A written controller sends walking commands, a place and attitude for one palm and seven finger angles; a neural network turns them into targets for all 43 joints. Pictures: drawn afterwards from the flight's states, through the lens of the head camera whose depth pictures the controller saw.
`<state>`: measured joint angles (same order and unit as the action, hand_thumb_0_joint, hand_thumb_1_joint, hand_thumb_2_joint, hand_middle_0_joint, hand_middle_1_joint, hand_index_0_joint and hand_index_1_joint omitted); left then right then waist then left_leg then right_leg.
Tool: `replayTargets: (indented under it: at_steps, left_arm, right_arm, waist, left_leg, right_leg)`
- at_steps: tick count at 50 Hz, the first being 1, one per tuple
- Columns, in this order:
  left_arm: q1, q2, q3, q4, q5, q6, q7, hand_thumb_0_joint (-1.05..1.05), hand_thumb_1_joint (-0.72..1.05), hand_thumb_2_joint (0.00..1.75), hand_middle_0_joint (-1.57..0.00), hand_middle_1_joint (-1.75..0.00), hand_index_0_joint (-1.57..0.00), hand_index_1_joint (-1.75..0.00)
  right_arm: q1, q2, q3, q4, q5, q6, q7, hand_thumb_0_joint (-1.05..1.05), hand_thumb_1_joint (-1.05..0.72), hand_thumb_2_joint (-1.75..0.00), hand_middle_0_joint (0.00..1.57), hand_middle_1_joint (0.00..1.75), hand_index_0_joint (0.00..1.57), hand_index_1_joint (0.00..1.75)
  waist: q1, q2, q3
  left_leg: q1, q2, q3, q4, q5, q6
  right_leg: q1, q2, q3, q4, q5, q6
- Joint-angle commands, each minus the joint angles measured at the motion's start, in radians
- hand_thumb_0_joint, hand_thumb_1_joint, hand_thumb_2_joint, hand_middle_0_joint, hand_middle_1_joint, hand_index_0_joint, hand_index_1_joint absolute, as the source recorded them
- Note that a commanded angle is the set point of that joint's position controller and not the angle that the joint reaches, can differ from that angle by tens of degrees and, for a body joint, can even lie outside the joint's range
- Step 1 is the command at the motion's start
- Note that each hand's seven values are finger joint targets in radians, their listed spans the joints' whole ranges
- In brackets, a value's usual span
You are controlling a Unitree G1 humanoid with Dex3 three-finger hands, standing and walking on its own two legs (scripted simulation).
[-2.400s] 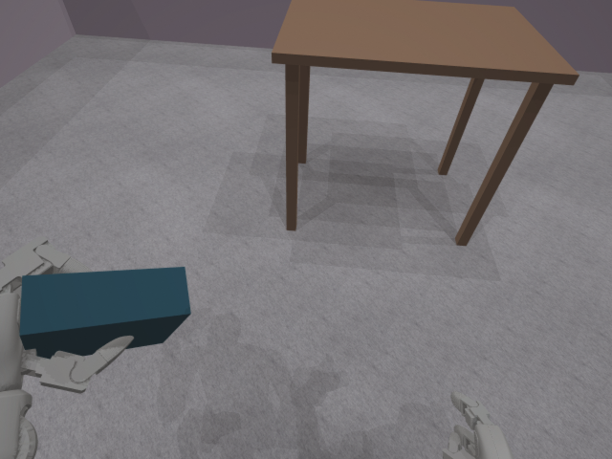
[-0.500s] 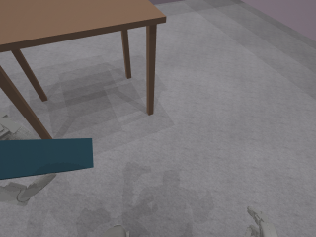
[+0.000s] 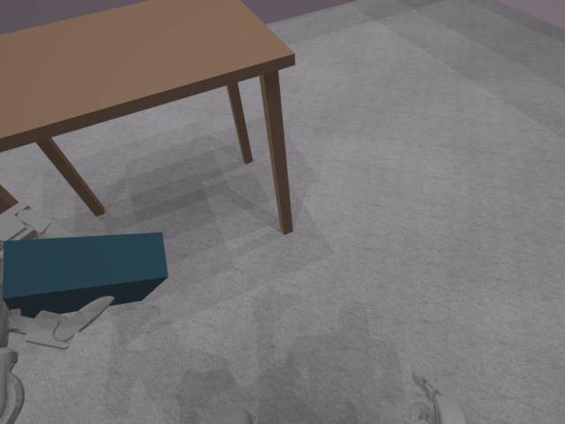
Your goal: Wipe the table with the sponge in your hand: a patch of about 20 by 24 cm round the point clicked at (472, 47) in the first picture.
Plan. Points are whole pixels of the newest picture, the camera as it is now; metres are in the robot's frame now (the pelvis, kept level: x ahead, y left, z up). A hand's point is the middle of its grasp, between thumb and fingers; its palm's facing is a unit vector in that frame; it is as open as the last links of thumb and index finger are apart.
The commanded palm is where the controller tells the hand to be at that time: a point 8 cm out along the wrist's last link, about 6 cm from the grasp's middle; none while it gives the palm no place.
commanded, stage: walk to a spot facing it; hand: left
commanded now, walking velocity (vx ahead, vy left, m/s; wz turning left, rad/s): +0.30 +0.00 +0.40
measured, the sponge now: (110, 274) +0.24 +0.20 +0.16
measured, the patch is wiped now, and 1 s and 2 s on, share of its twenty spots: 0.00 0.00 0.00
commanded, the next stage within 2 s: take the last steps up to it in 0.18 s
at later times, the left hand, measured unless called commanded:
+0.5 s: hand (77, 176) +0.35 +0.27 +0.19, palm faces +0.50 -0.75 -0.43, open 9.2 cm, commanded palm +0.29 +0.30 +0.19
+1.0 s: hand (176, 118) +0.47 +0.18 +0.19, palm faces +0.41 -0.77 -0.48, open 9.2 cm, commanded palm +0.40 +0.23 +0.19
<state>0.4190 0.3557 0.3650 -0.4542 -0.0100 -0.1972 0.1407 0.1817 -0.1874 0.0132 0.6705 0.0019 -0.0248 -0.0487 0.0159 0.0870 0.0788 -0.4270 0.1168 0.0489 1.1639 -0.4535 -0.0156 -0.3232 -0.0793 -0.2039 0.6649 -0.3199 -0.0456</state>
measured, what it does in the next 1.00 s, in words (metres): walks ahead: left foot, then right foot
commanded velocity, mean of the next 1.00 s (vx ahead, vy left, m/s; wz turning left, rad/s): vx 0.27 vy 0.02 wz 0.06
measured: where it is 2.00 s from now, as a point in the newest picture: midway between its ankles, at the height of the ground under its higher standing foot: (321, 335)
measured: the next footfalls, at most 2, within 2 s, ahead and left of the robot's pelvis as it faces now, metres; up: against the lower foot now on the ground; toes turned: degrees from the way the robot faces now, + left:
left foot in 0.32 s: +0.24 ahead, +0.13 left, +0.00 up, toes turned +16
right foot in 0.70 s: +0.29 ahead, -0.13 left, +0.00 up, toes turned -3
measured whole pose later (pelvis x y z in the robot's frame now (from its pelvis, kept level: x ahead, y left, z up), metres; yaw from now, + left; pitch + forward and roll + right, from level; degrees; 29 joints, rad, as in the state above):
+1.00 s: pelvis +0.27 -0.06 +0.02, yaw +5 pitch +1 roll +2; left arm 0.48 0.37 0.34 -0.50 0.00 -0.23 0.15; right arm 0.18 -0.28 -0.05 0.61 -0.01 -0.03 -0.06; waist -0.03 0.00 0.06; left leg -0.54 0.09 0.09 0.98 -0.29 -0.04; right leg -0.17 -0.02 -0.15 0.43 -0.28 -0.07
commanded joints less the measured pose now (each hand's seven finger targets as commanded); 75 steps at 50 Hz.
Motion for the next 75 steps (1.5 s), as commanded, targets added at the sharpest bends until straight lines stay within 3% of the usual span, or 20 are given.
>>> replayTargets:
  at_steps: [1, 5, 11, 14, 15, 16, 17, 19, 25, 33, 35, 36, 37, 45, 58, 59, 61, 63, 70, 75]
  left_arm:
    - [0.001, 0.195, 0.135, -0.192, -0.011, -0.068, 0.013, 0.00, 0.10, 1.30, -1.20, -1.60, -1.20, -1.60]
    - [-0.028, 0.229, 0.149, -0.331, -0.002, -0.096, 0.033, 0.00, 0.10, 1.30, -1.20, -1.60, -1.20, -1.60]
    - [0.097, 0.216, 0.192, -0.374, -0.010, -0.089, 0.070, 0.00, 0.10, 1.30, -1.20, -1.60, -1.20, -1.60]
    - [0.071, 0.208, 0.184, -0.351, -0.019, -0.086, 0.079, 0.00, 0.10, 1.30, -1.20, -1.60, -1.20, -1.60]
    - [0.092, 0.179, 0.160, -0.327, -0.019, -0.093, 0.075, 0.00, 0.10, 1.30, -1.20, -1.60, -1.20, -1.60]
    - [0.071, 0.183, 0.166, -0.370, -0.031, -0.110, 0.071, 0.00, 0.10, 1.30, -1.20, -1.60, -1.20, -1.60]
    - [0.052, 0.226, 0.187, -0.352, -0.030, -0.115, 0.073, 0.00, 0.10, 1.30, -1.20, -1.60, -1.20, -1.60]
    - [-0.020, 0.247, 0.182, -0.261, -0.023, -0.096, 0.035, 0.00, 0.10, 1.30, -1.20, -1.60, -1.20, -1.60]
    - [-0.014, 0.183, 0.129, -0.458, -0.027, -0.104, 0.017, 0.00, 0.10, 1.30, -1.20, -1.60, -1.20, -1.60]
    - [-0.077, 0.131, 0.086, -0.160, -0.015, -0.053, 0.028, 0.00, 0.10, 1.30, -1.20, -1.60, -1.20, -1.60]
    - [-0.131, 0.130, 0.057, -0.128, -0.003, -0.036, 0.028, 0.00, 0.10, 1.30, -1.20, -1.60, -1.20, -1.60]
    - [-0.152, 0.174, 0.066, -0.117, 0.003, -0.028, 0.032, 0.00, 0.10, 1.30, -1.20, -1.60, -1.20, -1.60]
    - [-0.169, 0.206, 0.083, -0.119, -0.006, -0.019, 0.038, 0.00, 0.10, 1.30, -1.20, -1.60, -1.20, -1.60]
    - [-0.083, 0.226, 0.129, -0.274, -0.004, -0.096, 0.038, 0.00, 0.10, 1.30, -1.20, -1.60, -1.20, -1.60]
    - [-0.008, 0.178, 0.118, -0.213, -0.029, -0.084, 0.053, 0.00, 0.10, 1.30, -1.20, -1.60, -1.20, -1.60]
    - [-0.046, 0.179, 0.102, -0.221, -0.027, -0.089, 0.052, 0.00, 0.10, 1.30, -1.20, -1.60, -1.20, -1.60]
    - [-0.085, 0.179, 0.090, -0.256, -0.033, -0.102, 0.047, 0.00, 0.10, 1.30, -1.20, -1.60, -1.20, -1.60]
    - [-0.132, 0.235, 0.107, -0.237, -0.018, -0.104, 0.040, 0.00, 0.10, 1.30, -1.20, -1.60, -1.20, -1.60]
    - [0.049, 0.209, 0.164, -0.354, -0.021, -0.095, 0.030, 0.00, 0.10, 1.30, -1.20, -1.60, -1.20, -1.60]
    - [0.038, 0.134, 0.122, -0.193, -0.028, -0.079, 0.019, 0.00, 0.10, 1.30, -1.20, -1.60, -1.20, -1.60]
  right_arm:
    - [-0.111, -0.100, -0.047, -0.174, 0.009, -0.028, -0.007, 0.00, -0.90, -0.90, 0.20, 0.30, 0.20, 0.30]
    - [-0.109, -0.104, -0.057, -0.193, 0.000, -0.031, -0.005, 0.00, -0.90, -0.90, 0.20, 0.30, 0.20, 0.30]
    - [-0.055, -0.078, -0.075, -0.257, -0.003, -0.045, -0.009, 0.00, -0.90, -0.90, 0.20, 0.30, 0.20, 0.30]
    - [0.003, -0.088, -0.090, -0.249, -0.002, -0.039, -0.021, 0.00, -0.90, -0.90, 0.20, 0.30, 0.20, 0.30]
    - [0.007, -0.104, -0.100, -0.252, 0.000, -0.036, -0.028, 0.00, -0.90, -0.90, 0.20, 0.30, 0.20, 0.30]
    - [-0.014, -0.125, -0.102, -0.259, -0.002, -0.039, -0.024, 0.00, -0.90, -0.90, 0.20, 0.30, 0.20, 0.30]
    - [-0.007, -0.124, -0.082, -0.269, 0.005, -0.049, -0.007, 0.00, -0.90, -0.90, 0.20, 0.30, 0.20, 0.30]
    - [-0.049, -0.145, -0.086, -0.238, 0.007, -0.050, 0.005, 0.00, -0.90, -0.90, 0.20, 0.30, 0.20, 0.30]
    - [-0.060, -0.119, -0.069, -0.228, 0.009, -0.105, 0.017, 0.00, -0.90, -0.90, 0.20, 0.30, 0.20, 0.30]
    - [-0.051, -0.107, -0.049, -0.200, 0.008, -0.099, -0.020, 0.00, -0.90, -0.90, 0.20, 0.30, 0.20, 0.30]
    - [-0.039, -0.088, -0.046, -0.196, 0.012, -0.084, -0.027, 0.00, -0.90, -0.90, 0.20, 0.30, 0.20, 0.30]
    - [-0.052, -0.065, -0.037, -0.204, 0.011, -0.076, -0.028, 0.00, -0.90, -0.90, 0.20, 0.30, 0.20, 0.30]
    - [-0.118, -0.084, -0.030, -0.214, 0.009, -0.085, -0.030, 0.00, -0.90, -0.90, 0.20, 0.30, 0.20, 0.30]
    - [-0.103, -0.104, -0.049, -0.188, -0.002, -0.054, -0.016, 0.00, -0.90, -0.90, 0.20, 0.30, 0.20, 0.30]
    - [0.004, -0.118, -0.085, -0.237, 0.006, -0.068, -0.018, 0.00, -0.90, -0.90, 0.20, 0.30, 0.20, 0.30]
    - [0.015, -0.128, -0.090, -0.237, 0.005, -0.068, -0.024, 0.00, -0.90, -0.90, 0.20, 0.30, 0.20, 0.30]
    - [-0.003, -0.146, -0.086, -0.248, 0.007, -0.073, -0.020, 0.00, -0.90, -0.90, 0.20, 0.30, 0.20, 0.30]
    - [-0.048, -0.123, -0.055, -0.237, -0.008, -0.089, -0.014, 0.00, -0.90, -0.90, 0.20, 0.30, 0.20, 0.30]
    - [-0.030, -0.120, -0.069, -0.197, 0.001, -0.127, 0.001, 0.00, -0.90, -0.90, 0.20, 0.30, 0.20, 0.30]
    - [-0.015, -0.119, -0.067, -0.187, 0.008, -0.122, -0.012, 0.00, -0.90, -0.90, 0.20, 0.30, 0.20, 0.30]
  waist:
    - [-0.013, -0.221, -0.128]
    - [-0.023, -0.179, -0.133]
    - [0.024, -0.216, -0.170]
    - [-0.042, -0.158, -0.268]
    - [-0.055, -0.013, -0.315]
    - [-0.038, 0.222, -0.358]
    - [-0.027, 0.235, -0.354]
    - [-0.027, 0.077, -0.224]
    - [-0.004, 0.186, -0.201]
    - [-0.007, 0.078, -0.150]
    - [-0.011, -0.110, -0.154]
    - [-0.009, -0.381, -0.141]
    - [0.020, -0.427, -0.103]
    - [-0.022, -0.124, -0.162]
    - [-0.025, -0.164, -0.196]
    - [-0.043, -0.107, -0.212]
    - [-0.032, 0.200, -0.247]
    - [-0.034, 0.132, -0.149]
    - [-0.005, 0.135, -0.186]
    - [-0.026, 0.084, -0.174]
  left_leg:
    - [-0.329, 0.023, -0.044, 0.182, 0.078, -0.018]
    - [-0.207, 0.034, 0.014, -0.108, 0.138, -0.010]
    - [-0.063, -0.041, 0.171, -0.475, 0.163, 0.008]
    - [0.221, -0.134, 0.247, -0.663, 0.331, 0.011]
    - [0.423, -0.075, 0.141, -0.709, 0.418, 0.039]
    - [0.591, 0.189, -0.238, -0.696, 0.781, 0.185]
    - [0.598, 0.353, -0.514, -0.722, 0.969, 0.303]
    - [0.368, 0.332, -0.414, -0.796, 0.590, 0.280]
    - [0.166, 0.191, -0.079, -0.868, 0.290, 0.171]
    - [0.117, 0.178, -0.002, -0.779, -0.035, 0.109]
    - [0.064, 0.068, 0.083, -0.508, -0.102, 0.063]
    - [-0.132, -0.040, 0.124, -0.234, -0.139, 0.023]
    - [-0.279, -0.071, 0.041, -0.019, -0.156, 0.004]
    - [-0.251, -0.011, -0.003, -0.041, 0.148, -0.026]
    - [0.177, -0.080, 0.160, -0.692, 0.292, 0.024]
    - [0.318, -0.074, 0.135, -0.733, 0.327, 0.046]
    - [0.568, 0.267, -0.374, -0.793, 0.546, 0.230]
    - [0.352, 0.325, -0.489, -0.905, 0.286, 0.278]
    - [0.260, 0.173, -0.071, -0.885, 0.412, 0.188]
    - [0.277, 0.159, 0.012, -0.814, 0.451, 0.142]
  right_leg:
    - [0.307, -0.312, 0.335, -0.357, 0.244, -0.104]
    - [0.269, -0.286, 0.134, -0.338, 0.457, -0.085]
    - [0.354, -0.279, 0.061, -0.212, 0.712, -0.075]
    - [0.265, -0.217, -0.032, 0.083, 0.751, 0.000]
    - [0.137, -0.166, -0.040, 0.287, 0.568, 0.042]
    - [-0.107, -0.009, 0.003, 0.544, -0.075, 0.089]
    - [-0.249, 0.049, 0.134, 0.694, -0.374, 0.077]
    - [-0.293, -0.032, 0.217, 0.683, -0.262, 0.077]
    - [-0.122, -0.029, 0.116, 0.347, -0.058, 0.084]
    - [0.090, 0.052, 0.000, -0.080, -0.034, 0.095]
    - [0.151, -0.024, 0.146, -0.264, -0.066, 0.042]
    - [0.227, -0.226, 0.519, -0.386, -0.097, -0.060]
    - [0.263, -0.364, 0.725, -0.453, 0.001, -0.150]
    - [0.332, -0.226, 0.271, -0.349, 0.557, -0.107]
    - [0.265, -0.169, 0.227, -0.149, 0.529, -0.069]
    - [0.175, -0.133, 0.200, -0.024, 0.507, -0.036]
    - [-0.198, 0.046, 0.119, 0.366, -0.216, 0.046]
    - [-0.260, 0.025, 0.229, 0.580, -0.273, 0.038]
    - [-0.157, -0.017, 0.106, 0.295, -0.034, 0.073]
    - [-0.035, 0.042, 0.008, -0.003, 0.015, 0.086]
